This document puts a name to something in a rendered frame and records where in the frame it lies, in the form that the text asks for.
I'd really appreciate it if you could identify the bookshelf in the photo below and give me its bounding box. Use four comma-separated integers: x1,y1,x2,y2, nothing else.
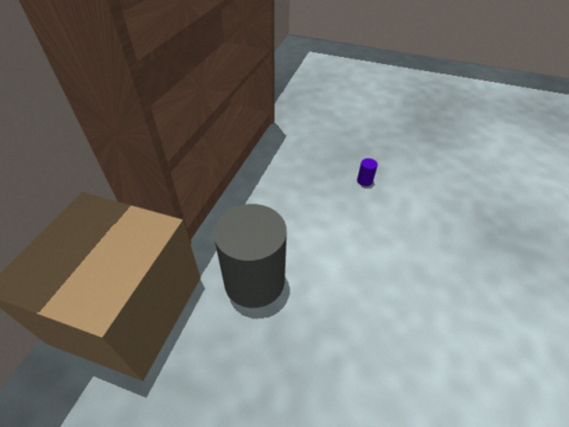
19,0,275,244

